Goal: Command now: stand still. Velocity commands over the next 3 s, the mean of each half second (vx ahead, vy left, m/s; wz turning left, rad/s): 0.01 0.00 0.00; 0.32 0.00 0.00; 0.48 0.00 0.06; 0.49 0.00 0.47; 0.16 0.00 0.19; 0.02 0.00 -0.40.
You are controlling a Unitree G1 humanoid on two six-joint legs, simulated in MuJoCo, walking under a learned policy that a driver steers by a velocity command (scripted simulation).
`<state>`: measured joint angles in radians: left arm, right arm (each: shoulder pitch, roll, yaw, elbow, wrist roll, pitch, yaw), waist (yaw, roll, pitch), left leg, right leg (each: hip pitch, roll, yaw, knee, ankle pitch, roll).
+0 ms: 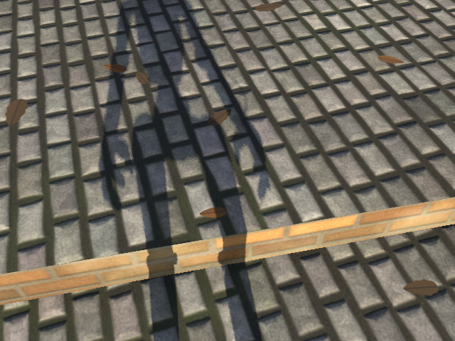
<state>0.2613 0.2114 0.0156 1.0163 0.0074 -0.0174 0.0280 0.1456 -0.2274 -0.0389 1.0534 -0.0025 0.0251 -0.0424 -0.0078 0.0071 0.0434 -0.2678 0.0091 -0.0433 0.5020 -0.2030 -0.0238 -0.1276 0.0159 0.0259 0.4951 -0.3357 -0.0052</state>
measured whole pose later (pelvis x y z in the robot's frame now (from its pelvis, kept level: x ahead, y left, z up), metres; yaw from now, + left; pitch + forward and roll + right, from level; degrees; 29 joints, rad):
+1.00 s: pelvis +0.15 +0.03 +0.01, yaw +0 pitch +1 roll +0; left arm 0.11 0.26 0.05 0.90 -0.02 -0.09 -0.01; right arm 0.46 -0.18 -0.01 1.10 0.00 -0.08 -0.01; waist -0.07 -0.04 -0.01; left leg 0.05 -0.05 0.04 0.18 -0.26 0.05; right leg -0.65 -0.11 0.00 0.83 -0.08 -0.02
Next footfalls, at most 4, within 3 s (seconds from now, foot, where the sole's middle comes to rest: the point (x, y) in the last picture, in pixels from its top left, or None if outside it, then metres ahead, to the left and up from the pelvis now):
1.18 right None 0.45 -0.11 -0.77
1.84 left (173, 208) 0.86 0.20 -0.60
2.42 right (191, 147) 1.13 0.15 -0.60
2.84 left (136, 177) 0.99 0.33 -0.60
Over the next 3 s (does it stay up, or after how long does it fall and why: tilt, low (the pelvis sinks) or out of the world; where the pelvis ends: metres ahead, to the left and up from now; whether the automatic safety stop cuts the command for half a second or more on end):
stays up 0.97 0.22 0.18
